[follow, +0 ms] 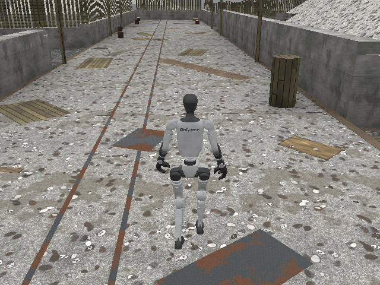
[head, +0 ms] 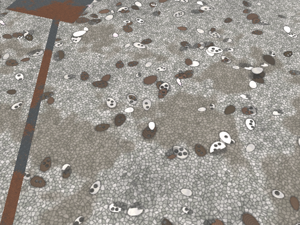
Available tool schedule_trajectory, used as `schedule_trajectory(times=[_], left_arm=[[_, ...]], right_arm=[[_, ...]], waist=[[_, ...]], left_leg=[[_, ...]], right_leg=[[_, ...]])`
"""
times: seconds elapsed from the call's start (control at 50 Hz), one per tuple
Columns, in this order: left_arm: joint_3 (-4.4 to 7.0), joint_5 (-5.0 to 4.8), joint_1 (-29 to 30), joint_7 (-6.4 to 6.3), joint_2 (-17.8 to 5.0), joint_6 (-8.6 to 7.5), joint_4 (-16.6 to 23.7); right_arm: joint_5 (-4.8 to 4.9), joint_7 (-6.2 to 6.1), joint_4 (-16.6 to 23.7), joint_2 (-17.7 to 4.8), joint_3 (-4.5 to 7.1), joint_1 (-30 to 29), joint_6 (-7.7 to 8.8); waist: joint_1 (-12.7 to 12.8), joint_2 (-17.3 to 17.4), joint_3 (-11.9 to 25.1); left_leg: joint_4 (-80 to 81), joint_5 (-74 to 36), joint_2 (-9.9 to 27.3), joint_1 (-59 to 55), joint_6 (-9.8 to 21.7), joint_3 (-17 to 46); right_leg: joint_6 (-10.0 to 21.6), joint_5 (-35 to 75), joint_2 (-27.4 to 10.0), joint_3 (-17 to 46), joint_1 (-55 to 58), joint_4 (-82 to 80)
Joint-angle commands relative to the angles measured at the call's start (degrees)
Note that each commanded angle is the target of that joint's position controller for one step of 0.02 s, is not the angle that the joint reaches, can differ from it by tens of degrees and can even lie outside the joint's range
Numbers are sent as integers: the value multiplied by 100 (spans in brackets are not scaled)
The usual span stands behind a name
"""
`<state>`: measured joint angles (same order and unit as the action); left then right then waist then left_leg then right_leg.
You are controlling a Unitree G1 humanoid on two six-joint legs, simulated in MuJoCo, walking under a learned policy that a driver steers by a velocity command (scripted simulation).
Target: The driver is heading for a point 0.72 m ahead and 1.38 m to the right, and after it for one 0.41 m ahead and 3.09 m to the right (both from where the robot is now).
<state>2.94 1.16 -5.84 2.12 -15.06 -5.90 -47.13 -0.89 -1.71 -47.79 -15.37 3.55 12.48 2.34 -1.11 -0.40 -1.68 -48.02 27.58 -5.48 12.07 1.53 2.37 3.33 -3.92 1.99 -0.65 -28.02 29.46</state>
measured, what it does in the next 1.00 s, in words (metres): walks ahead, turning right: left foot, then right foot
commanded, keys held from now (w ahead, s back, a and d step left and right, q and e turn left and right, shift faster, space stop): e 0.38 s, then w+e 0.62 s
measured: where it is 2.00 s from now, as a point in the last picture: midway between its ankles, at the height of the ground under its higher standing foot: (268, 200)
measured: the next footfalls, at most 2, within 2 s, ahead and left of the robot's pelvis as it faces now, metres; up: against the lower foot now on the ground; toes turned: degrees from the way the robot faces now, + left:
left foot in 0.36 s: +0.15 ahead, +0.14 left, +0.00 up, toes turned -18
right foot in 0.84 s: +0.15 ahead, -0.18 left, +0.00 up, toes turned -33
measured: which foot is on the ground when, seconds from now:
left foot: up 0.00-0.34, down 0.36-0.84, up 0.86-1.00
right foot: down 0.00-0.36, up 0.38-0.82, down 0.84-1.00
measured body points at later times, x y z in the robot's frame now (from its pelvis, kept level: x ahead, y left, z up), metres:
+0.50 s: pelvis +0.07 +0.04 +0.02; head +0.10 +0.06 +0.47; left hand +0.29 +0.28 -0.09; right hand +0.09 -0.27 -0.07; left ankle +0.11 +0.15 -0.72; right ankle +0.06 -0.09 -0.65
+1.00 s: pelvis +0.18 -0.10 +0.02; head +0.19 -0.13 +0.47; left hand +0.43 +0.06 -0.08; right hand +0.12 -0.40 -0.09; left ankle +0.25 +0.05 -0.63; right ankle +0.12 -0.16 -0.72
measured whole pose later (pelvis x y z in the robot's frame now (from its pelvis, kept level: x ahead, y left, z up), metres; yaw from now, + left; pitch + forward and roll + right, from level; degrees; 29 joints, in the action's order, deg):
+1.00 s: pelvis +0.18 -0.10 +0.02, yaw -35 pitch +3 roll +1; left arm 3.2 -0.6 -17.0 1.6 -15.7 -2.2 -37.5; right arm -0.4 0.7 -42.1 -18.3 4.2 13.9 6.1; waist -0.4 1.8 0.0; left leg -65.2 17.8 5.1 31.9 -1.0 0.6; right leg 4.1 -15.0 3.2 0.8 -14.8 26.9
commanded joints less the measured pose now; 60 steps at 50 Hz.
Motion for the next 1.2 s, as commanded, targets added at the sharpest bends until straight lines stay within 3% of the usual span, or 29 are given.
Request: schedule_trajectory(times=[0.02,0.04,0.06,0.1,0.14,0.2,0.28,0.34,0.36,0.38,0.4,0.42,0.46,0.56,0.66,0.76,0.78,0.82,0.84,0.86,0.88,0.9,0.92,0.94,0.96,1.02,1.1,1.14,1.2], left_arm=[[251,-116,-622,-55,-986,137,401],[216,-148,-376,-100,-859,233,508],[199,-143,-227,-147,-847,312,566],[213,-76,-73,-211,-866,432,635],[286,-43,-151,-274,-980,505,698],[375,-135,-181,-352,-1117,566,809],[400,-170,-197,-396,-1089,682,915],[385,-229,-202,-440,-1005,788,987],[322,-221,-321,-443,-795,799,1024],[286,-250,-210,-417,-573,748,1251],[385,-151,-308,-377,-949,658,1230],[468,-184,-475,-338,-1144,659,1105],[459,-153,-714,-333,-998,737,910],[311,-221,6,-200,-634,611,1298],[210,-245,276,-67,-467,512,1564],[193,-270,321,40,-521,515,1666],[203,-273,251,52,-549,521,1664],[309,-252,-450,39,-678,534,1430],[508,-284,-1283,-18,-1028,552,1182],[665,-290,-2148,-124,-1668,566,1084],[639,-267,-2080,-75,-2031,434,1280],[501,-247,-2009,-28,-1513,311,1250],[387,-222,-1816,-31,-1201,255,1236],[318,-213,-1469,-38,-1025,251,1301],[272,-184,-1129,-59,-919,267,1373],[268,-127,-892,-179,-978,243,1364],[328,-240,-1278,-306,-1104,242,1083],[359,-287,-1550,-331,-1173,250,956],[371,-335,-1713,-358,-1143,273,819]], right_arm=[[127,50,409,-780,120,574,5],[140,25,476,-785,131,203,-81],[102,-19,539,-763,149,-4,-172],[58,-86,629,-624,146,-62,-285],[61,-131,585,-431,97,26,-260],[80,-139,568,-470,95,-18,-228],[110,-87,626,-537,122,-142,-171],[125,-9,529,-631,191,223,-72],[28,-33,541,-986,282,441,-67],[-152,-51,578,-1465,390,274,-122],[-295,-52,757,-1248,343,7,-93],[-211,-93,904,-944,256,-315,-63],[61,-143,938,-784,210,-459,-24],[27,-156,781,-882,225,382,67],[79,-48,749,-1165,351,515,135],[215,115,668,-1302,439,508,147],[250,142,649,-1321,450,471,125],[292,154,637,-1286,430,303,89],[218,152,614,-1028,337,412,108],[-45,160,878,-534,152,283,158],[-3,139,1289,-412,89,69,351],[245,190,1305,-968,198,-303,503],[285,234,1291,-1059,214,-336,577],[148,221,1144,-1038,215,-232,586],[13,214,1097,-1032,234,-186,568],[-43,254,1030,-835,192,-171,446],[6,284,1241,-443,6,-1115,445],[88,352,1357,-444,-18,-1540,472],[141,400,1416,-684,60,-1642,505]], waist=[[262,-784,1819],[273,-244,1376],[210,-16,965],[24,-372,626],[38,-713,744],[105,-750,1045],[162,-860,924],[-65,-821,808],[-68,-300,870],[139,1398,549],[117,1549,631],[240,1094,587],[244,900,416],[-311,832,124],[-402,923,13],[-339,916,-104],[-259,882,-98],[198,665,162],[562,248,679],[798,-1256,1079],[673,-1954,1447],[864,-1047,1064],[677,-951,705],[445,-435,453],[247,-401,300],[6,-370,261],[295,-394,42],[451,-450,-11],[401,-514,-37]], left_leg=[[-3176,726,154,2415,-331,537],[-3043,404,323,2502,-335,443],[-2644,159,460,2429,-341,400],[-1434,-90,536,1861,-326,281],[-593,-170,372,1475,-404,118],[145,-690,320,1118,-478,195],[938,-912,270,900,-427,241],[2345,-1534,388,-3,-173,156],[2797,-1354,1299,-584,152,872],[3301,-1658,2425,-501,909,2320],[3492,-1484,2917,-186,1331,2899],[3466,-886,2641,-177,1150,2434],[3467,-281,2100,-478,668,1680],[3796,-344,2056,-1002,752,978],[3906,-784,2237,-885,806,375],[3692,-980,2361,-615,753,-109],[3559,-1025,2407,-595,714,-170],[2634,-1969,2225,-136,485,-647],[1276,-2741,1883,348,235,-1147],[-1136,-788,1372,1990,-209,-1455],[-2524,751,441,3965,-408,-390],[-2949,277,801,4532,-283,128],[-2721,-262,1001,4523,-131,106],[-2331,-717,1205,4123,-124,117],[-1808,-1058,1291,3687,-171,141],[-1157,-1708,1140,3070,-395,-25],[863,-3012,736,2426,-491,-134],[1430,-3343,578,2091,-451,-122],[1915,-3352,580,1841,-285,171]], right_leg=[[1773,2210,-2108,3294,3415,-724],[1485,1122,-1836,2880,2755,-917],[1328,393,-1712,2689,2001,-1149],[1022,-545,-1206,2318,1091,-1432],[979,-387,-983,2122,960,-1450],[928,-677,-974,2241,1027,-1408],[763,-1307,-935,2626,1033,-1383],[435,-1614,-609,2581,680,-1042],[149,-2171,-295,2223,106,-308],[-148,-2751,626,900,-956,1090],[-338,-2856,312,869,-1077,2434],[-366,-2348,131,937,-1132,2972],[-515,-1641,-4,699,-1504,3533],[-741,-1015,-359,337,-1979,3202],[-624,-891,-558,100,-1305,1864],[-248,-1274,-526,-248,-335,988],[-140,-1311,-480,-332,-113,794],[110,-1036,-92,-680,1221,148],[312,-1019,31,-485,2544,-12],[831,-917,-1378,1707,3901,-378],[1879,-2227,-2238,4656,4640,-1454],[1841,-2345,-2266,4250,4440,-1648],[1629,-1933,-2058,3561,4019,-1513],[1409,-1348,-1778,2906,3376,-1443],[1285,-768,-1528,2454,2798,-1510],[1250,651,-1220,1825,2104,-1699],[948,736,-824,1291,1617,-1636],[889,428,-892,1453,1571,-1639],[757,195,-1127,1893,1982,-1361]])
Velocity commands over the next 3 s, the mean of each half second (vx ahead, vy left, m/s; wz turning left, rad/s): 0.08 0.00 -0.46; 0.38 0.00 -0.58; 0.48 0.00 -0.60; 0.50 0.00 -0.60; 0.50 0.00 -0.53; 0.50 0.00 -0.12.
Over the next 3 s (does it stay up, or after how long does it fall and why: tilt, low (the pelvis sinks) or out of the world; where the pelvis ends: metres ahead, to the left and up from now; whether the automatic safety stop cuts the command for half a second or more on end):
stays up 0.59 -1.04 0.02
